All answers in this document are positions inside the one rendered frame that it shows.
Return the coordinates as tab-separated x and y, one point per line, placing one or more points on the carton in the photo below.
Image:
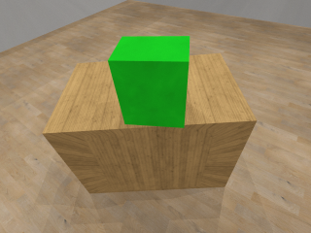
150	75

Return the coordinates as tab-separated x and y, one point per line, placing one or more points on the pedestal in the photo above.
88	132

